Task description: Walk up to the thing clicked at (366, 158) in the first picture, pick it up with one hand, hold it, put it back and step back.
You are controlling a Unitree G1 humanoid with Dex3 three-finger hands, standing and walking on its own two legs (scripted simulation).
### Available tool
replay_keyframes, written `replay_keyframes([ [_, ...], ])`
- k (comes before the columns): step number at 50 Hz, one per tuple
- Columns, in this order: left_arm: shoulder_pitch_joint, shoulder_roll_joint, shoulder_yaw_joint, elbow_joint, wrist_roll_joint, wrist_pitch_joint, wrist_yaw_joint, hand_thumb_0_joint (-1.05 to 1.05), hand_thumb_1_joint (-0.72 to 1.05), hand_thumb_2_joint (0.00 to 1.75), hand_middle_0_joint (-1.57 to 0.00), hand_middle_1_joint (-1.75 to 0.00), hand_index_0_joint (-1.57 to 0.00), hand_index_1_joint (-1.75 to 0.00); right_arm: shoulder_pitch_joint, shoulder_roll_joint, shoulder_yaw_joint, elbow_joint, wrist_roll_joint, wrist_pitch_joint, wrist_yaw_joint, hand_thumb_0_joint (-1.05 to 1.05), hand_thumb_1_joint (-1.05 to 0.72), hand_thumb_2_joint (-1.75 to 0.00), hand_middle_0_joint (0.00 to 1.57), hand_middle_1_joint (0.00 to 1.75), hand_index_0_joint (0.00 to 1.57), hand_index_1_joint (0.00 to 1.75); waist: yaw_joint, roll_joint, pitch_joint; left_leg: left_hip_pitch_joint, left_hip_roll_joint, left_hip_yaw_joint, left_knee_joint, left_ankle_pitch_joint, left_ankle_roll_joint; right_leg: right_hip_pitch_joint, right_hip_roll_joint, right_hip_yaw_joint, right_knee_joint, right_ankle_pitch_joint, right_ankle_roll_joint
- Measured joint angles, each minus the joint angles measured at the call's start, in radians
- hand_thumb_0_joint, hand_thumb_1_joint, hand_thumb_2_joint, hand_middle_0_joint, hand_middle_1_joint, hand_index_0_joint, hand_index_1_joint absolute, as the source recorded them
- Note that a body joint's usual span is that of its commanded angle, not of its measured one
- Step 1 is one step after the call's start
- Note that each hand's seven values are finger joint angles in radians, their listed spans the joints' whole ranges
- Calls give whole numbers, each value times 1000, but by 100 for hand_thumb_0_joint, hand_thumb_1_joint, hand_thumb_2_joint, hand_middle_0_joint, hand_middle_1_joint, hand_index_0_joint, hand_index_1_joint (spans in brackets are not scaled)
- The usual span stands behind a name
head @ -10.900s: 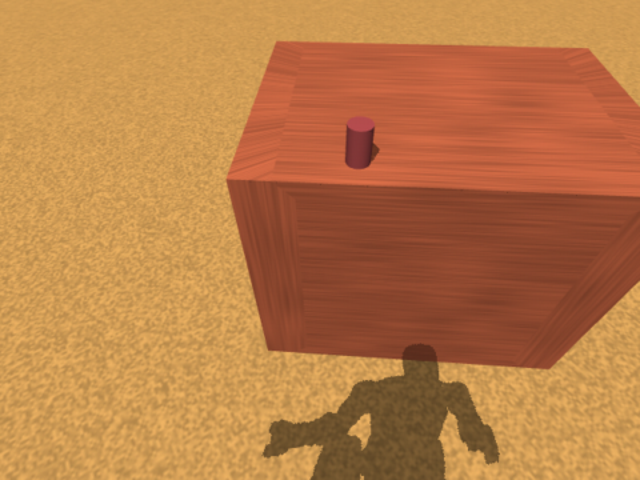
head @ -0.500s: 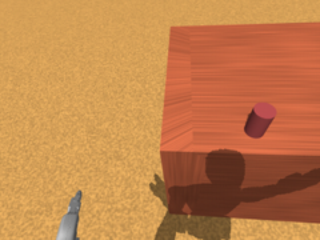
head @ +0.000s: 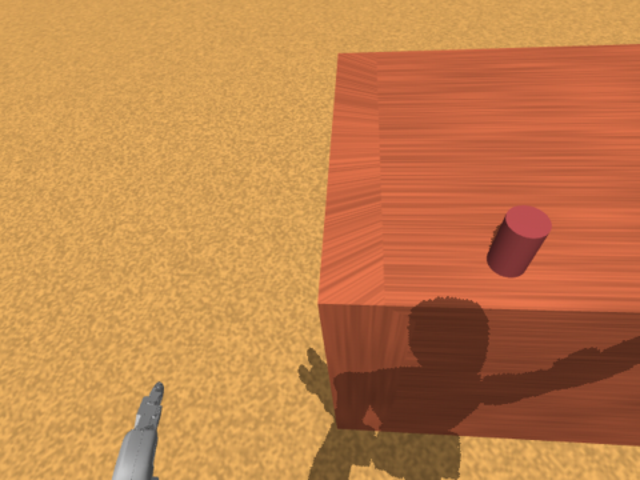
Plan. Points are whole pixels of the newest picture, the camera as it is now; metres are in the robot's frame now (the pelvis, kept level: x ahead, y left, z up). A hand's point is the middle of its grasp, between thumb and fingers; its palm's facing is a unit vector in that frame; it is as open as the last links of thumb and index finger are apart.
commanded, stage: approach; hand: right
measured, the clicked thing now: (516, 242) +0.43 -0.19 +0.04
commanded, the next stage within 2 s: close in in 0.48 s
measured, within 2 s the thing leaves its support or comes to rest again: neither
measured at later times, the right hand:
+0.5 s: hand out of the picture +0.41 -0.32 +0.10, palm faces +0.07 +1.00 +0.04, open 17.7 cm
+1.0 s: hand (542, 224) +0.45 -0.22 +0.06, palm faces +0.09 +1.00 +0.03, open 17.8 cm
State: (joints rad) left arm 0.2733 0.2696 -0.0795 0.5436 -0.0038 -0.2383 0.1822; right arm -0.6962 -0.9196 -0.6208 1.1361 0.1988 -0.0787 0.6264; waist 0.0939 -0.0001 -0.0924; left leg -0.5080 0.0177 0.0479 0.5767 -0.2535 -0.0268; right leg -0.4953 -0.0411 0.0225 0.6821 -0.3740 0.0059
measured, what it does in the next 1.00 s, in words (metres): stands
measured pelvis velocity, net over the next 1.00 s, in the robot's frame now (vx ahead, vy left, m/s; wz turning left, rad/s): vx -0.02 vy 0.01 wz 0.03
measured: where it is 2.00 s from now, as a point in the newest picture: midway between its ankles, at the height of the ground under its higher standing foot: outside the picture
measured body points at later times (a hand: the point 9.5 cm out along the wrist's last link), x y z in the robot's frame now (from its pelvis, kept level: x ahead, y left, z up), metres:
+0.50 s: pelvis +0.00 +0.00 -0.01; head +0.06 -0.03 +0.43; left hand +0.15 +0.26 -0.07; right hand +0.40 -0.38 +0.10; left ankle +0.01 +0.14 -0.72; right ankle -0.03 -0.12 -0.72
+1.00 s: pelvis -0.02 +0.01 -0.04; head +0.06 -0.01 +0.41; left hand +0.12 +0.27 -0.07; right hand +0.44 -0.27 +0.06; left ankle +0.01 +0.14 -0.72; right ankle -0.03 -0.12 -0.72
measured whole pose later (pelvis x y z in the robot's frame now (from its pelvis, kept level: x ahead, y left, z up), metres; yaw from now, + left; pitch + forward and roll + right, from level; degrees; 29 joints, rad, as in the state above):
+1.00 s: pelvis -0.02 +0.01 -0.04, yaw +2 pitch +16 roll +2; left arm 0.35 0.24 0.01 0.27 0.01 -0.14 0.04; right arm -0.72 -0.51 -0.46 1.04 0.13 -0.29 0.26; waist 0.15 0.00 -0.13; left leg -0.80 0.01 0.02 0.88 -0.35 -0.02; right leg -0.75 -0.05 0.00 0.95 -0.47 0.01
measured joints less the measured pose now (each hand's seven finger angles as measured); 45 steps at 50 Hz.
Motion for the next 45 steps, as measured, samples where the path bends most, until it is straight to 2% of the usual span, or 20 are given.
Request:
replay_keyframes([
  [8,-12,-3,-7,7,0,1,4,-1,-54,6,-6,-5,-6,-6,-11,-12,-2,9,-7,-6,-3,-2,61,-6,3,6,4,6,-2,8,5,-5,-1,1,8,-3,1,-6,-1,1,9,-3,1],
  [13,-13,-13,-1,23,7,-5,-1,-1,-54,6,-7,-5,-6,-6,-3,-7,26,6,7,-12,-1,-2,60,-6,3,5,4,6,-5,4,3,-15,1,3,13,-5,0,-18,1,4,16,-6,0],
  [17,-9,-6,2,15,4,-10,-4,-1,-54,5,-7,-5,-6,-6,6,29,64,11,24,-29,-5,-2,59,-6,3,5,4,5,-8,1,-1,-30,4,1,25,-11,-2,-30,4,3,25,-10,-1],
  [21,-11,-5,2,3,9,-13,-12,-1,-54,5,-7,-6,-6,-7,15,97,94,4,33,-60,-20,-2,59,-5,3,5,4,5,-1,6,-7,-58,5,0,54,-22,-3,-56,5,3,49,-19,-1],
  [25,-15,-11,10,-14,15,-12,-29,-1,-54,5,-7,-6,-6,-7,18,173,115,-3,29,-103,-60,-2,58,-5,3,5,4,5,12,16,-11,-102,4,-3,98,-38,-2,-96,3,1,88,-34,0],
  [34,1,-19,49,-115,28,27,-74,-1,-53,5,-7,-6,-7,-6,8,296,106,-52,-13,-207,-188,-2,59,-5,3,5,4,5,56,27,-12,-242,-6,-19,225,-77,2,-223,-8,-11,209,-77,4],
  [41,56,-24,69,-228,26,65,-108,-1,-54,5,-7,-6,-7,-6,-14,365,119,-77,-48,-218,-300,-2,60,-6,3,5,4,5,64,21,-22,-270,-11,-26,261,-87,4,-246,-14,-16,242,-90,6],
  [45,70,-28,80,-251,24,85,-127,-1,-54,5,-7,-6,-7,-6,-15,386,135,-92,-63,-215,-340,-2,60,-6,2,5,3,5,60,10,-30,-280,-10,-28,277,-92,4,-253,-13,-18,253,-94,6],
])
